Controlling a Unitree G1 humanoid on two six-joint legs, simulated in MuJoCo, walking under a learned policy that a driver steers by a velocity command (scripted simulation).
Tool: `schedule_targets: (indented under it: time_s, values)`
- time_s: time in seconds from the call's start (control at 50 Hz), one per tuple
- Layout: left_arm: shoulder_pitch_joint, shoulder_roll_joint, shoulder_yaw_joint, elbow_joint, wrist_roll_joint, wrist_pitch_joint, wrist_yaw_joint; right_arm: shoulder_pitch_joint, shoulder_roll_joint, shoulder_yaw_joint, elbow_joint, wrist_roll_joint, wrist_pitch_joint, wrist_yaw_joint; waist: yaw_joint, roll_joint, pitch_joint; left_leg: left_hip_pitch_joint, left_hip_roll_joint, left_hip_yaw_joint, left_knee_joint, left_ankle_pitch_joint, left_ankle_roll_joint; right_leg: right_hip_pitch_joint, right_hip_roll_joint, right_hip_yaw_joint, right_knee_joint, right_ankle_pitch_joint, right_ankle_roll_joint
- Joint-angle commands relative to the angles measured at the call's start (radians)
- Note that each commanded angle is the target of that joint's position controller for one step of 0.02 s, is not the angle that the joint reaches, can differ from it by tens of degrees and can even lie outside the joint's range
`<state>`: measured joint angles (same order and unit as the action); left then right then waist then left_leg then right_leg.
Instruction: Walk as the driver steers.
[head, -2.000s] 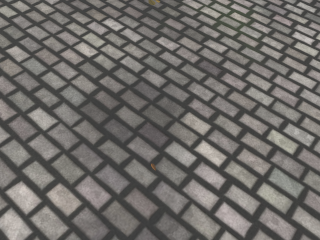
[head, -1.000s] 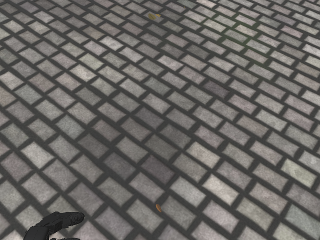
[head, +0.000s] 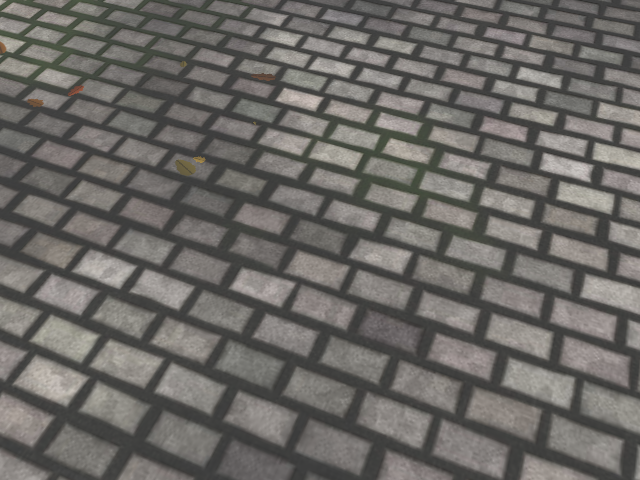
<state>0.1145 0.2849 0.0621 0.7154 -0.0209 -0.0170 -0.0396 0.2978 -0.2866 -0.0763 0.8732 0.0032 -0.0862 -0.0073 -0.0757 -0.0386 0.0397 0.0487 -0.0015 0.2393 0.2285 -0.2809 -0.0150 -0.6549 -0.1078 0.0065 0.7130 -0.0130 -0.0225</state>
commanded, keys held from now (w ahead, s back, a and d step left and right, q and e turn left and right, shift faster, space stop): w+e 0.36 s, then w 0.58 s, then w+q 0.06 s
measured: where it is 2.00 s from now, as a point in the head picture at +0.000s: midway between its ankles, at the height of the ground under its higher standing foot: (380, 233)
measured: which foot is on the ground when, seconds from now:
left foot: down 0.00-0.10, up 0.12-0.60, down 0.62-1.00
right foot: up 0.00-0.10, down 0.12-0.64, up 0.66-1.00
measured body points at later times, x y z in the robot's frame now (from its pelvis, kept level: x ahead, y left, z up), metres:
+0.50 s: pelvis +0.29 -0.06 +0.00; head +0.31 -0.08 +0.45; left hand +0.41 +0.21 -0.10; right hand +0.44 -0.35 -0.08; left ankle +0.52 +0.06 -0.69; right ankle +0.19 -0.12 -0.74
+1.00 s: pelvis +0.57 -0.10 +0.01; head +0.60 -0.11 +0.45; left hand +0.85 +0.05 -0.08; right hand +0.49 -0.37 -0.12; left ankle +0.53 +0.02 -0.74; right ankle +0.69 -0.31 -0.69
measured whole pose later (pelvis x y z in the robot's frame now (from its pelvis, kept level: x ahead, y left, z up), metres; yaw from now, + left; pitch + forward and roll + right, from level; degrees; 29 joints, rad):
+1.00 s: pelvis +0.57 -0.10 +0.01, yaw -18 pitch +2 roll +2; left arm 0.09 0.27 0.04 0.69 -0.01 -0.07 -0.02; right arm 0.37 -0.27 -0.05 0.86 0.02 -0.08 0.01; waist -0.10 -0.04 0.03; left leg -0.02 -0.06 0.02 0.23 -0.24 0.04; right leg -0.64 -0.09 0.05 0.61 0.03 0.01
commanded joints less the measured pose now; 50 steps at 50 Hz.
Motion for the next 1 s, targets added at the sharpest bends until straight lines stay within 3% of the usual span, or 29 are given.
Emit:
schedule_targets:
  time_s: [0.02,0.06,0.1,0.12,0.14,0.16,0.18,0.2,0.22,0.24,0.3,0.34,0.4,0.44,0.5,0.56,0.58,0.6,0.62,0.64,0.66,0.68,0.7,0.72,0.76,0.8,0.86,0.92,1.0]
  values:
    - [-0.094,0.055,0.009,-0.105,0.001,-0.009,-0.017,-0.027,-0.190,-0.047,-0.049,0.019,0.006,-0.005,0.017,0.082,0.057,0.012,0.307,-0.068,-0.041,0.418,0.149,-0.009,0.012,-0.035,-0.062,-0.054,-0.036]
    - [-0.052,0.085,0.026,-0.113,0.003,-0.004,-0.018,-0.038,-0.220,-0.056,-0.051,0.029,0.021,-0.008,0.059,0.112,0.007,0.047,0.305,-0.037,0.091,0.732,0.128,0.097,0.072,-0.092,-0.069,-0.159,-0.075]
    - [0.203,0.167,0.077,-0.051,-0.004,0.003,-0.006,-0.058,-0.215,-0.052,-0.059,0.035,0.036,-0.010,0.205,0.097,-0.135,-0.045,0.248,0.013,0.451,0.884,0.082,0.456,0.170,-0.133,-0.141,-0.139,-0.138]
    - [0.355,0.260,0.112,-0.014,-0.009,0.015,0.017,-0.032,-0.160,-0.030,-0.078,0.003,0.030,-0.012,0.251,-0.036,-0.225,-0.308,0.199,0.017,0.775,0.522,0.029,0.760,0.050,0.087,-0.162,-0.131,-0.200]
    - [0.293,0.357,0.115,-0.035,-0.013,0.000,0.017,0.053,-0.021,0.015,-0.138,-0.027,0.000,0.001,0.112,-0.262,-0.323,-0.732,-0.014,-0.131,1.093,-0.325,-0.027,1.034,-0.181,0.681,-0.302,-0.357,-0.395]
    - [0.311,0.259,0.087,-0.064,-0.007,-0.018,0.008,-0.074,-0.118,0.001,-0.146,0.017,-0.036,0.013,0.198,-0.112,-0.379,-0.839,-0.002,-0.323,1.173,-0.315,-0.006,1.045,-0.223,0.811,-0.441,-0.464,-0.390]
    - [0.275,0.208,0.071,-0.054,0.001,-0.035,0.005,-0.153,-0.156,-0.009,-0.173,0.048,-0.054,0.018,0.197,-0.066,-0.230,-0.909,0.040,-0.315,1.144,-0.210,0.021,0.944,-0.202,0.674,-0.453,-0.383,-0.340]
    - [0.217,0.180,0.062,-0.059,0.000,-0.043,0.006,-0.152,-0.143,-0.005,-0.166,0.031,-0.063,0.010,0.151,0.013,-0.163,-0.859,0.085,-0.319,1.058,-0.122,0.031,0.804,-0.159,0.558,-0.441,-0.273,-0.303]
    - [0.151,0.148,0.051,-0.071,0.003,-0.044,0.009,-0.142,-0.146,-0.010,-0.153,0.002,-0.062,0.002,0.109,0.027,-0.114,-0.784,0.114,-0.321,0.970,-0.071,0.024,0.672,-0.118,0.457,-0.445,-0.154,-0.279]
    - [0.115,0.129,0.042,-0.089,0.016,-0.045,0.014,-0.120,-0.152,-0.016,-0.148,-0.005,-0.051,0.003,0.077,0.004,-0.102,-0.714,0.132,-0.330,0.928,-0.033,0.018,0.590,-0.093,0.407,-0.464,-0.076,-0.271]
    - [0.125,0.147,0.047,-0.088,0.012,-0.051,0.030,-0.122,-0.117,-0.011,-0.157,-0.019,-0.022,0.004,0.060,0.011,-0.081,-0.665,0.119,-0.305,0.804,0.031,-0.024,0.484,-0.060,0.322,-0.497,0.082,-0.280]
    - [0.160,0.169,0.054,-0.075,0.007,-0.051,0.044,-0.194,-0.093,-0.002,-0.183,-0.021,-0.015,0.003,0.080,0.012,-0.051,-0.686,0.099,-0.296,0.667,0.142,-0.049,0.459,-0.034,0.278,-0.503,0.103,-0.263]
    - [0.194,0.161,0.050,-0.056,0.003,-0.045,0.054,-0.285,-0.061,0.014,-0.203,-0.014,-0.021,0.016,0.121,-0.027,-0.035,-0.620,0.058,-0.282,0.430,0.351,-0.054,0.430,0.017,0.212,-0.494,0.025,-0.210]
    - [0.237,0.156,0.048,-0.032,0.002,-0.046,0.055,-0.340,-0.055,0.020,-0.216,-0.005,-0.029,0.029,0.153,-0.036,-0.023,-0.569,0.042,-0.272,0.353,0.442,-0.046,0.427,0.003,0.220,-0.499,-0.030,-0.196]
    - [0.285,0.151,0.045,0.001,0.000,-0.042,0.054,-0.383,-0.082,0.014,-0.237,0.000,-0.039,0.042,0.170,-0.041,-0.003,-0.605,0.039,-0.288,0.283,0.402,-0.011,0.540,-0.046,0.270,-0.441,-0.029,-0.190]
    - [0.291,0.160,0.049,0.019,0.005,-0.030,0.058,-0.351,-0.109,0.004,-0.239,0.000,-0.046,0.047,0.144,-0.071,0.001,-0.590,0.030,-0.279,0.252,0.267,0.035,0.644,-0.093,0.316,-0.375,0.098,-0.172]
    - [0.276,0.162,0.049,0.018,0.005,-0.026,0.059,-0.296,-0.123,-0.004,-0.227,-0.002,-0.049,0.044,0.111,-0.082,-0.023,-0.517,0.009,-0.254,0.231,0.231,0.058,0.656,-0.081,0.307,-0.317,0.234,-0.159]
    - [0.260,0.148,0.042,0.013,0.008,-0.023,0.057,-0.185,-0.151,-0.021,-0.196,-0.006,-0.052,0.039,0.053,-0.069,-0.097,-0.356,-0.001,-0.237,0.210,0.259,0.090,0.644,-0.032,0.267,-0.187,0.371,-0.136]
    - [0.246,0.115,0.025,-0.009,0.019,-0.023,0.056,-0.025,-0.194,-0.033,-0.175,-0.020,-0.054,0.034,-0.019,-0.019,-0.246,-0.080,0.122,-0.359,0.262,0.292,0.158,0.514,0.022,0.224,0.051,0.275,-0.102]
    - [0.387,0.044,0.004,-0.010,0.004,-0.036,0.054,0.105,-0.273,-0.058,-0.143,-0.026,-0.043,0.034,0.003,0.238,-0.400,0.310,0.338,-0.779,0.228,0.121,0.325,0.138,0.184,0.129,0.436,-0.152,-0.013]
    - [0.383,0.077,0.001,-0.004,-0.005,-0.049,0.052,0.132,-0.199,-0.040,-0.118,0.005,-0.039,0.045,-0.010,0.301,-0.390,0.344,0.389,-1.016,0.084,-0.088,0.339,-0.037,0.200,0.185,0.559,-0.560,-0.007]
    - [0.272,0.149,0.020,-0.019,-0.018,-0.053,0.049,0.070,-0.140,-0.022,-0.127,0.017,-0.034,0.041,-0.021,0.191,-0.224,0.219,0.363,-0.897,0.065,-0.188,0.289,-0.116,0.138,0.191,0.616,-0.497,-0.013]
    - [0.189,0.150,0.018,-0.040,-0.012,-0.055,0.048,-0.002,-0.120,-0.012,-0.142,0.006,-0.025,0.037,-0.003,0.111,-0.130,0.074,0.322,-0.769,0.044,-0.132,0.256,-0.107,0.088,0.139,0.584,-0.415,-0.017]
    - [0.142,0.139,0.019,-0.053,0.005,-0.059,0.046,-0.045,-0.101,-0.003,-0.143,-0.003,-0.020,0.037,0.021,0.081,-0.054,-0.052,0.282,-0.684,0.011,-0.036,0.250,-0.088,0.054,0.113,0.514,-0.356,-0.015]
    - [0.171,0.107,0.020,-0.043,0.011,-0.054,0.042,-0.074,-0.079,0.008,-0.142,-0.015,-0.024,0.036,0.068,0.121,-0.040,-0.163,0.227,-0.580,-0.033,0.110,0.236,0.007,0.010,0.100,0.422,-0.293,-0.008]
    - [0.181,0.073,0.011,-0.038,0.012,-0.047,0.042,-0.062,-0.095,0.004,-0.127,-0.004,-0.030,0.034,0.079,0.133,-0.042,-0.198,0.214,-0.506,-0.063,0.216,0.251,0.019,-0.002,0.073,0.355,-0.271,0.008]
    - [0.086,0.051,-0.001,-0.068,0.021,-0.051,0.042,-0.036,-0.136,-0.006,-0.107,0.003,-0.027,0.024,0.059,0.105,-0.024,-0.195,0.204,-0.423,-0.093,0.318,0.253,-0.010,-0.013,0.051,0.173,-0.132,0.032]
    - [-0.015,0.031,-0.011,-0.088,0.017,-0.062,0.032,0.004,-0.151,-0.007,-0.086,0.013,-0.016,0.018,0.021,0.101,-0.011,-0.193,0.167,-0.342,-0.096,0.339,0.219,0.044,0.014,0.022,-0.028,0.039,0.035]
    - [-0.136,0.038,-0.010,-0.128,0.007,-0.075,0.014,0.097,-0.157,-0.008,-0.043,0.023,0.004,0.014,-0.015,0.099,0.019,-0.132,0.200,-0.375,-0.054,0.327,0.211,0.075,0.052,0.020,-0.159,0.080,0.030]
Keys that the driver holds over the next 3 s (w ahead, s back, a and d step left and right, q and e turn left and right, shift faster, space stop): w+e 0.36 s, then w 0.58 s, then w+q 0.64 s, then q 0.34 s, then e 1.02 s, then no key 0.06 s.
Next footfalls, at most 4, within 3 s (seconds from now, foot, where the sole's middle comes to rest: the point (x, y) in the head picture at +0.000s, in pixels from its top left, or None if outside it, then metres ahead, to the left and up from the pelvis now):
0.12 right None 0.23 -0.13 -0.78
0.62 left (315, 435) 0.57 0.01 -0.78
1.12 right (448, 342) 0.76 -0.32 -0.78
1.64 left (339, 246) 1.07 -0.09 -0.78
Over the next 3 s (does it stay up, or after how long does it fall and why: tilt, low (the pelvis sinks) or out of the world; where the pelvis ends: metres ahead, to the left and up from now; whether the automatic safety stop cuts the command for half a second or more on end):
stays up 1.10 -0.23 0.00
